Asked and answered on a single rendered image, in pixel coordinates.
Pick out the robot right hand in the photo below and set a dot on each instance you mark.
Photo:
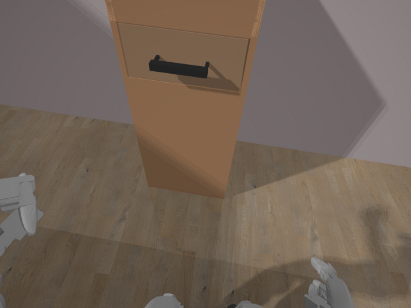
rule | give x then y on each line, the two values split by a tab
334	294

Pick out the cabinet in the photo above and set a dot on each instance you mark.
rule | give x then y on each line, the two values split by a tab
187	133

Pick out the handle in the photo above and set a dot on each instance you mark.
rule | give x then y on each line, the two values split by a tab
177	68

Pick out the robot left hand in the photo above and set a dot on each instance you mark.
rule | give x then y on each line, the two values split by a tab
17	195

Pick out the drawer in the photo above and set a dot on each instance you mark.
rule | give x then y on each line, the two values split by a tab
225	54

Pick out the left robot shin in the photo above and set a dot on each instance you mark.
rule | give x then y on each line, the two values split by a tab
168	294

